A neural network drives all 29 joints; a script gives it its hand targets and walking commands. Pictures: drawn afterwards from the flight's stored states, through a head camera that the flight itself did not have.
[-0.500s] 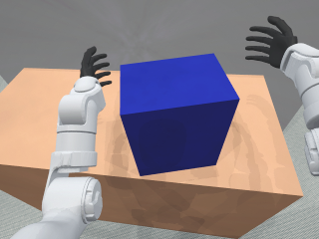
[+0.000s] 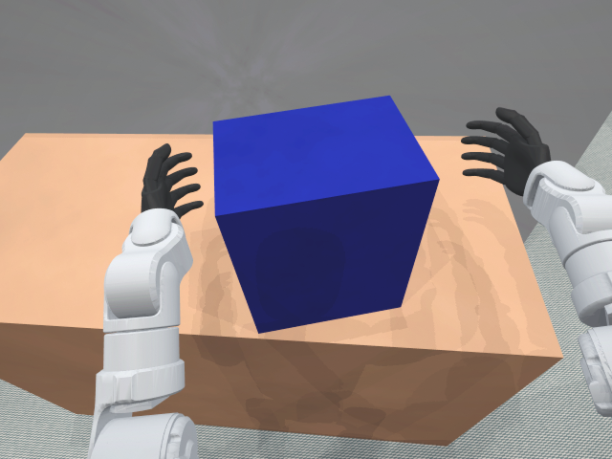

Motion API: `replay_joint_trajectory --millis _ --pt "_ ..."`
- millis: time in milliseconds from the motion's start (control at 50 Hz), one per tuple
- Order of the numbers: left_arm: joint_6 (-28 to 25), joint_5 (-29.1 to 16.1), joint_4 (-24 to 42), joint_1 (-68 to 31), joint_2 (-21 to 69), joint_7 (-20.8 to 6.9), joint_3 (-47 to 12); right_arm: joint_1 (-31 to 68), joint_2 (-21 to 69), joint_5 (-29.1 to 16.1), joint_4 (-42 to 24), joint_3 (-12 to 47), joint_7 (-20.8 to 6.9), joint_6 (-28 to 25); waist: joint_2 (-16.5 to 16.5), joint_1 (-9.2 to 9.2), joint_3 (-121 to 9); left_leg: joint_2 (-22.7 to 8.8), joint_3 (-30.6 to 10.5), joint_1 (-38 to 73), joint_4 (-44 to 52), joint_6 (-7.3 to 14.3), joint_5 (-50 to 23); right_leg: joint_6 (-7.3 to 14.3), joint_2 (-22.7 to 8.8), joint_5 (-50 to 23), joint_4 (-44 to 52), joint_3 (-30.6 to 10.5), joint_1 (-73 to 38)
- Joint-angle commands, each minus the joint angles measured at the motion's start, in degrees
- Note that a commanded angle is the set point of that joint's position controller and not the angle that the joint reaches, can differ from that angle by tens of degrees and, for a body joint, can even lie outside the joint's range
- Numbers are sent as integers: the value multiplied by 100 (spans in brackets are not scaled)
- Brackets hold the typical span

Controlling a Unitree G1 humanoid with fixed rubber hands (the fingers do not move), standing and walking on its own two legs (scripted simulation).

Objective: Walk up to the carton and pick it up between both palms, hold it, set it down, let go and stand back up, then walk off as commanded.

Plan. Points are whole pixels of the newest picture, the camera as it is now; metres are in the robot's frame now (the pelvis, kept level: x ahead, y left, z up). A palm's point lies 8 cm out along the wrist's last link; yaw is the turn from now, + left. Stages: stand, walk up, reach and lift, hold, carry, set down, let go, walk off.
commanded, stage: set down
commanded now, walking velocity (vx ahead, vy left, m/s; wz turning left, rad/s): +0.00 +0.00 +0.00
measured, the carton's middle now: (318, 225) +0.41 +0.05 +0.06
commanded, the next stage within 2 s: none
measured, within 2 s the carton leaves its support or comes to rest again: neither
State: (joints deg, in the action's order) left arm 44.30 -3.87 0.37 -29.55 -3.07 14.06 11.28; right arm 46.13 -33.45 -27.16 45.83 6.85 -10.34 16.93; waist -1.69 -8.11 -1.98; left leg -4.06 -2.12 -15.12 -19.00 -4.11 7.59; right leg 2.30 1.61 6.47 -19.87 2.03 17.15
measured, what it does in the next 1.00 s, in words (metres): stands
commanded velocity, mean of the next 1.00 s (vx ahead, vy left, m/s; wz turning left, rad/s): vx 0.00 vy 0.00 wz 0.00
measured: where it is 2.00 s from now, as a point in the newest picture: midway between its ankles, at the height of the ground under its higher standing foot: outside the picture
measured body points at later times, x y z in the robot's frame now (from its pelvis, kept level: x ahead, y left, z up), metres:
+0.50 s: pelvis +0.01 +0.00 +0.00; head +0.02 +0.00 +0.45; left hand +0.31 +0.23 +0.12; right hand +0.41 -0.23 +0.11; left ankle +0.02 +0.17 -0.75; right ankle +0.04 -0.09 -0.75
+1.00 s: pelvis +0.01 +0.00 +0.00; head +0.01 +0.00 +0.45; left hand +0.28 +0.22 +0.08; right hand +0.34 -0.26 +0.06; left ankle +0.02 +0.17 -0.74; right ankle +0.04 -0.09 -0.75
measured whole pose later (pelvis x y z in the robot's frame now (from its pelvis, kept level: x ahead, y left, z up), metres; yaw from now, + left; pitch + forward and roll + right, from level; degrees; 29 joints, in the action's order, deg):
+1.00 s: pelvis +0.01 +0.00 +0.00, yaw -2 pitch +0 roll +0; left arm 26.8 0.4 11.2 2.2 1.4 15.6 5.2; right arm 9.6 -31.5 -26.3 28.9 1.8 -14.2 1.3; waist 0.3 -4.5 -1.6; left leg -4.1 -0.3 -9.1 -17.8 -3.7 9.1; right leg 2.2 1.7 8.1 -20.1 0.3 12.4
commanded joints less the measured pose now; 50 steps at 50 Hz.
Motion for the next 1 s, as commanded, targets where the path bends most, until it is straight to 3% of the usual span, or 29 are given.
replay_joint_trajectory --millis 0,40,80,160,200,220,240,260,280,320,360,400,420,460,520,580,640,660,680,700,740,760,800,860,880,900,920,960,980 --pt "-222 61 986 -1985 -692 25 136 2455 -1088 41 -1214 -441 36 -250 715 -14 -2511 534 345 -212 112 349 -606 -89 151 -270 53 -353 -1881" --pt "-222 162 1071 -872 -368 -16 86 1382 -1054 -59 -1044 -332 31 -296 771 -40 -2334 484 325 130 91 318 -1082 -78 184 -834 8 -326 -2096" --pt "-355 18 1378 -1237 -467 -7 -86 1515 -1134 4 -1097 -627 25 -338 588 177 -2404 472 301 166 109 321 -791 -34 177 -488 41 -333 -1799" --pt "-369 108 1199 -1227 -423 98 -12 1521 -963 -30 -1100 -557 -44 -360 612 35 -2083 489 319 -105 106 363 -207 10 42 459 222 -553 -1718" --pt "-399 45 1241 -897 -320 31 -149 1278 -1047 28 -1173 -716 -39 -442 540 135 -2008 477 318 -44 144 336 -488 5 68 124 180 -474 -1813" --pt "-379 161 1348 -653 -303 -6 -136 1100 -951 -41 -1345 -620 -35 -451 665 30 -2042 495 351 102 194 340 -684 -24 114 -135 134 -459 -1941" --pt "-460 122 1391 -1044 -470 27 -149 1169 -1048 99 -1305 -797 -32 -473 592 257 -2078 505 313 -2 126 337 -533 7 75 -1 166 -485 -1809" --pt "-449 181 1271 -362 -295 -27 -86 728 -1057 54 -1362 -731 -49 -480 638 149 -2020 498 294 86 177 351 -763 -14 156 -330 110 -404 -1965" --pt "-499 153 1504 -870 -422 -23 -73 1190 -990 37 -1678 -685 -25 -556 602 88 -2216 520 325 199 125 360 -916 -45 153 -511 88 -409 -1854" --pt "-558 334 1587 392 -52 -35 -205 -10 -1006 -43 -1436 -536 -62 -649 479 162 -2093 440 184 520 72 338 -1289 13 216 -903 39 -300 -2086" --pt "-603 135 1829 -419 -241 -41 -430 587 -1270 -47 -1604 -986 -27 -713 373 400 -1963 514 286 584 69 251 -1112 -8 206 -609 152 -281 -1593" --pt "-692 205 1856 366 -101 -1 -313 -137 -1010 -26 -1729 -703 -137 -726 535 311 -1841 496 236 423 104 303 -1059 36 196 -713 102 -327 -1862" --pt "-752 239 1916 -356 -261 1 -234 621 -1020 35 -2072 -729 -76 -773 587 272 -2011 527 302 315 93 310 -922 -6 169 -627 137 -348 -1693" --pt "-771 256 2206 141 -282 40 -209 -44 -1083 -81 -2073 -712 -120 -816 445 125 -1996 516 262 595 93 255 -1266 29 229 -788 80 -298 -1737" --pt "-825 245 1796 599 44 29 -434 -346 -1159 -40 -1852 -804 -171 -871 666 320 -1671 452 192 502 93 329 -1047 68 187 -496 168 -340 -1590" --pt "-1066 314 1875 1021 184 2 -383 -856 -963 34 -2003 -796 -172 -1020 755 288 -1635 495 286 332 138 395 -725 57 95 -183 223 -516 -1715" --pt "-1179 354 2088 1140 86 -23 -354 -1012 -1001 -144 -2461 -852 -175 -1180 604 211 -1703 519 311 501 105 328 -1204 83 200 -765 150 -384 -1751" --pt "-1258 381 2075 1258 86 -3 -427 -1373 -1068 -41 -2151 -922 -168 -1212 579 403 -1623 521 286 615 170 342 -1241 37 123 -836 151 -423 -1790" --pt "-1316 299 2288 886 -40 38 -425 -845 -1247 102 -2600 -1185 -163 -1327 636 475 -1873 536 262 579 155 322 -952 64 202 -582 144 -337 -1592" --pt "-1369 306 2135 1103 81 84 -482 -1035 -1037 7 -2517 -1120 -177 -1357 488 349 -1669 553 326 550 176 314 -821 46 126 -362 209 -398 -1467" --pt "-1509 428 2122 1739 145 47 -349 -1669 -1061 36 -2574 -930 -205 -1458 764 283 -1568 494 292 672 160 320 -1099 88 198 -667 161 -394 -1639" --pt "-1589 379 2147 1558 221 29 -512 -1646 -1116 92 -2443 -1132 -221 -1472 578 495 -1566 492 269 624 205 290 -970 130 212 -562 181 -402 -1575" --pt "-1671 458 2216 1842 216 63 -594 -2034 -1066 2 -2304 -961 -279 -1540 403 339 -1431 449 268 979 182 299 -1056 110 186 -502 209 -363 -1313" --pt "-1856 405 2545 1642 201 162 -589 -1747 -1085 81 -2886 -1135 -349 -1778 499 330 -1675 461 265 802 128 272 -1010 150 177 -427 234 -405 -1292" --pt "-1944 396 2151 2023 324 134 -671 -2125 -939 36 -2636 -974 -360 -1778 750 317 -1318 458 236 643 170 334 -798 95 140 -301 256 -498 -1348" --pt "-2018 449 2160 2537 384 130 -658 -2434 -896 20 -2717 -927 -389 -1870 636 259 -1321 467 275 595 192 315 -820 147 148 -322 193 -474 -1451" --pt "-1994 422 2210 1771 114 175 -606 -1883 -1002 69 -2760 -1039 -366 -1868 614 340 -1416 487 307 663 179 317 -635 124 95 -23 298 -499 -1149" --pt "-2035 495 1709 2699 460 155 -757 -2849 -909 40 -2162 -949 -429 -1808 676 317 -781 458 276 518 302 391 -424 151 66 197 374 -562 -1281" --pt "-2145 501 1930 2220 360 160 -665 -2437 -987 76 -2521 -965 -397 -1932 818 286 -1043 458 290 572 253 375 -385 154 61 232 395 -611 -1277"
